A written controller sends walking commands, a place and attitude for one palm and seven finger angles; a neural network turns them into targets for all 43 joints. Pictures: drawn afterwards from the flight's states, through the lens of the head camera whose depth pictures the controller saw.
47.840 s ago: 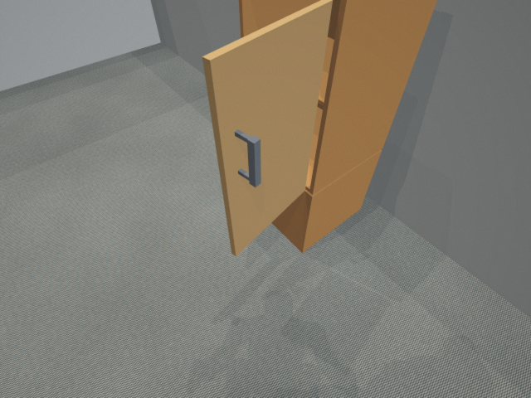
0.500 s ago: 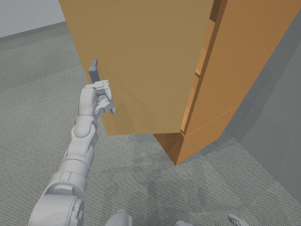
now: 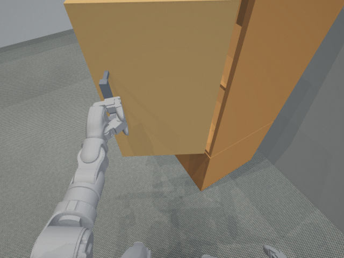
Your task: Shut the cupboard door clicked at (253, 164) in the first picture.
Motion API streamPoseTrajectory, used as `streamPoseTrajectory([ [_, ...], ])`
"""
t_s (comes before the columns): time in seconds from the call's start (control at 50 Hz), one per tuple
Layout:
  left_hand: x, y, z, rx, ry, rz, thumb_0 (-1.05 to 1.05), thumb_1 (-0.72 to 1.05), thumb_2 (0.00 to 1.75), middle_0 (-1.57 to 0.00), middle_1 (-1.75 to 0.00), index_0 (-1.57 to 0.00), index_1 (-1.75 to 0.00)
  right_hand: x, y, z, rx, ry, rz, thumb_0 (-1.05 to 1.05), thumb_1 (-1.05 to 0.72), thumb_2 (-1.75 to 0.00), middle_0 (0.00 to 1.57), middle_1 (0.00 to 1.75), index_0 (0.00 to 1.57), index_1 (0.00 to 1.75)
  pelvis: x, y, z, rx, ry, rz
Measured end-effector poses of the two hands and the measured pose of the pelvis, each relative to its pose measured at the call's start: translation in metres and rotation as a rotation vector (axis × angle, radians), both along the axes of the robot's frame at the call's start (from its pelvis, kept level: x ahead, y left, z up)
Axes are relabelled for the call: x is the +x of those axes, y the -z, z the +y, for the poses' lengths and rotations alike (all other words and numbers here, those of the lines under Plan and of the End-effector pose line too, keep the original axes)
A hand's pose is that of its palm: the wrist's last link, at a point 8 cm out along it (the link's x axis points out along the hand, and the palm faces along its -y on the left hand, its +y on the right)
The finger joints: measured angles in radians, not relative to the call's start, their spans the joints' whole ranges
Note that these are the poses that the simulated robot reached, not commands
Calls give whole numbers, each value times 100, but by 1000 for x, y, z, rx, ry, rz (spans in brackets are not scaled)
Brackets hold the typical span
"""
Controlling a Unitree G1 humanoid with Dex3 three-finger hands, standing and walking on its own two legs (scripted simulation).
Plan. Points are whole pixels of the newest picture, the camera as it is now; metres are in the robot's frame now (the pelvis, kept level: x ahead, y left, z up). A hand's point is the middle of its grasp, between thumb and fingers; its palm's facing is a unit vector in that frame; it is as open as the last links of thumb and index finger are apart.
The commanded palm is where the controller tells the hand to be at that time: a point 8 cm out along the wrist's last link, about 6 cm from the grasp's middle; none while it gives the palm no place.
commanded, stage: push the door shut along its arc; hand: left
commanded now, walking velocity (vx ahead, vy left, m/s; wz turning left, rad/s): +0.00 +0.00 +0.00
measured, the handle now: (110, 95) +0.51 +0.17 +0.08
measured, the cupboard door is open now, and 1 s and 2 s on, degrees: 61 43 30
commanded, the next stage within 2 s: pull the fist back off the door in 1.60 s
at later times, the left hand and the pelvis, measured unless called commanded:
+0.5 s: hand (125, 102) +0.47 +0.12 +0.09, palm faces -0.12 -0.99 -0.03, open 3.1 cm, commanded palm +0.47 +0.17 +0.08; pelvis -0.01 +0.01 -0.02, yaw +0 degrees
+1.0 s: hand (138, 86) +0.54 +0.10 +0.08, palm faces -0.23 -0.97 -0.02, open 3.1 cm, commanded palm +0.54 +0.14 +0.08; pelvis -0.01 +0.02 -0.04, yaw -2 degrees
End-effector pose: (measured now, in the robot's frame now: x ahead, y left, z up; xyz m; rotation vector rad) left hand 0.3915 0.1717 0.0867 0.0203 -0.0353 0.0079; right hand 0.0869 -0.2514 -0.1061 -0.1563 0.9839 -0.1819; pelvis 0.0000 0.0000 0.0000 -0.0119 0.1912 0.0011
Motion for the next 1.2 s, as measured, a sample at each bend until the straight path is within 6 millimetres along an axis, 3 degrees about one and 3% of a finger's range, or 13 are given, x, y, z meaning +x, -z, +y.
streamPoseTrajectory([
  [0.1,13,1,-1,15,25,14,2,90,90,-130,-150,-131,-150,5,0,1,-6,-7,-12,1,-91,-89,20,30,20,30,-2,3,0,-2,-4,7],
  [0.2,29,-4,1,10,49,9,2,90,90,-130,-150,-131,-150,-4,5,2,-7,5,17,1,-91,-89,20,30,20,30,-3,6,1,-4,-3,25],
  [0.6,82,-3,6,5,145,43,2,90,90,-131,-150,-131,-150,-93,19,1,-47,95,250,1,-91,-89,20,30,20,30,-11,20,11,-27,-2,109],
  [0.98,139,0,-15,11,235,76,2,90,90,-130,-150,-130,-150,-135,28,15,-52,153,348,1,-91,-89,20,30,20,30,-14,38,19,-47,13,205],
  [1.2,170,-2,-41,9,300,79,1,90,91,-130,-150,-130,-150,-151,30,20,-54,188,407,1,-91,-89,20,30,20,30,-9,46,20,-52,23,257],
])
